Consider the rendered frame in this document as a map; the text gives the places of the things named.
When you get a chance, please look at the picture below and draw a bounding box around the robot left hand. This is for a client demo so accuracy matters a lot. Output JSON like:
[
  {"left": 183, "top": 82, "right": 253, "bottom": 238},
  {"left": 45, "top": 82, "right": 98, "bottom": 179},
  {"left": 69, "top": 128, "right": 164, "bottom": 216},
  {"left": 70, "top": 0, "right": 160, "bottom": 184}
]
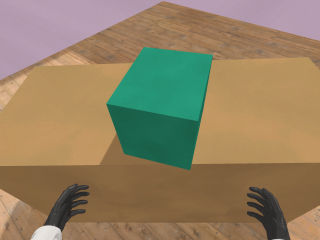
[{"left": 44, "top": 183, "right": 90, "bottom": 232}]

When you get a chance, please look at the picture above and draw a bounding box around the robot right hand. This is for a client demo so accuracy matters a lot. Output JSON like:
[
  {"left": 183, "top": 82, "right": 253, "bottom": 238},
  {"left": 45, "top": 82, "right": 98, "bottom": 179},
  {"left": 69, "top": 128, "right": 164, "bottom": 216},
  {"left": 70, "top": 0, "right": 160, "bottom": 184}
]
[{"left": 247, "top": 187, "right": 291, "bottom": 240}]

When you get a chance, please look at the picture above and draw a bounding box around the carton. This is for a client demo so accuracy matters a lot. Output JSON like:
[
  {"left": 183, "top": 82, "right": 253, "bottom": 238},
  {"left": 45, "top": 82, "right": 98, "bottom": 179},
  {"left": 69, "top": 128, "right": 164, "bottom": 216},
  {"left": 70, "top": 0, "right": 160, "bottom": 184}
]
[{"left": 106, "top": 47, "right": 213, "bottom": 170}]

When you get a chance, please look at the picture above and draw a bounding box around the pedestal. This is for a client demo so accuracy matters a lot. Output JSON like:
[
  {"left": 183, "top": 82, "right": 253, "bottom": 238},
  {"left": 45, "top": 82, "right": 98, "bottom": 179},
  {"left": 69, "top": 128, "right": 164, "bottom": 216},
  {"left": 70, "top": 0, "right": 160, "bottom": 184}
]
[{"left": 0, "top": 57, "right": 320, "bottom": 223}]

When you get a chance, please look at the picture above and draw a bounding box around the robot left forearm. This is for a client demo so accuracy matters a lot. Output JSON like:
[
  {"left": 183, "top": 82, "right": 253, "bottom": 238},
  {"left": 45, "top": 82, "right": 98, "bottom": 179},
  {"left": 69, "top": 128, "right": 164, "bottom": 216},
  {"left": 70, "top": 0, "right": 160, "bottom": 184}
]
[{"left": 31, "top": 225, "right": 62, "bottom": 240}]

